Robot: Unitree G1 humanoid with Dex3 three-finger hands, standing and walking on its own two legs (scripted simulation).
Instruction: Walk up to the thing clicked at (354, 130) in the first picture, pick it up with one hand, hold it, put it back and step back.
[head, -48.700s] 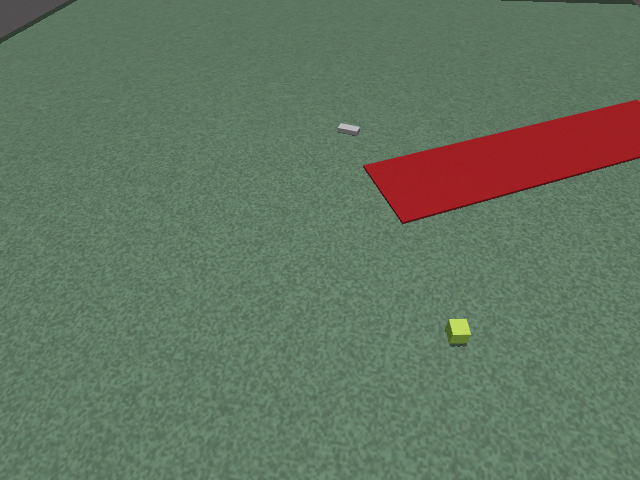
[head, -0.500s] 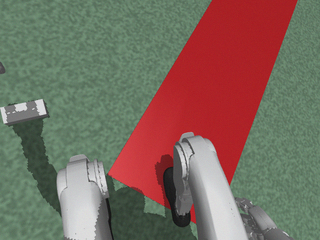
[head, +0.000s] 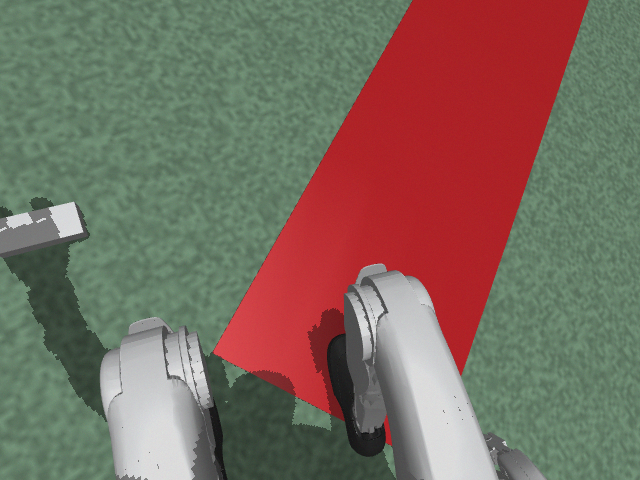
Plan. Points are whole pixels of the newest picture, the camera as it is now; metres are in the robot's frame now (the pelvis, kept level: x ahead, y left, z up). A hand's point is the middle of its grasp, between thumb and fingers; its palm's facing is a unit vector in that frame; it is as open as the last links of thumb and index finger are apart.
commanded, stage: home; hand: left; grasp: from above
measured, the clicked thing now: (39, 229) +0.48 +0.34 -0.33
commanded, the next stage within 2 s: none
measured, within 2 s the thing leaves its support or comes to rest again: neither
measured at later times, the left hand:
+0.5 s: hand out of the picture +0.31 +0.30 +0.05, palm faces -0.20 -0.74 -0.65, open 7.5 cm
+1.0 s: hand out of the picture +0.24 +0.22 +0.26, palm faces +0.21 -0.95 -0.23, open 7.4 cm
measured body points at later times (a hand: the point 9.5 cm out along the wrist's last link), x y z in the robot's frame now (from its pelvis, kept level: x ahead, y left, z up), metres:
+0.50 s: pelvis +0.01 +0.00 +0.16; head +0.18 +0.07 +0.58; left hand +0.32 +0.34 +0.09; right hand +0.23 -0.23 +0.06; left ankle +0.08 +0.11 -0.31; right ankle +0.13 -0.15 -0.29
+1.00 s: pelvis +0.07 -0.01 +0.34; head +0.12 +0.03 +0.78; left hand +0.23 +0.27 +0.28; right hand +0.25 -0.22 +0.26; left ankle +0.08 +0.11 -0.31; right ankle +0.12 -0.15 -0.29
